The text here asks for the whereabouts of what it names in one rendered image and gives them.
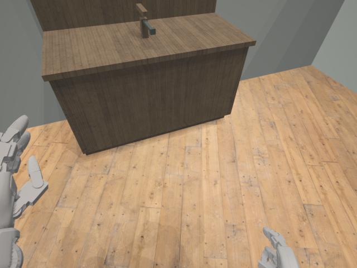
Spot counter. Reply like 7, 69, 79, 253
30, 0, 256, 155

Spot right robot hand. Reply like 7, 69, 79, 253
258, 227, 300, 268

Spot left robot forearm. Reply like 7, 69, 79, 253
0, 228, 23, 268

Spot tap lever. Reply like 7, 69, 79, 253
143, 20, 156, 35

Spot left robot hand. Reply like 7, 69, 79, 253
0, 115, 49, 229

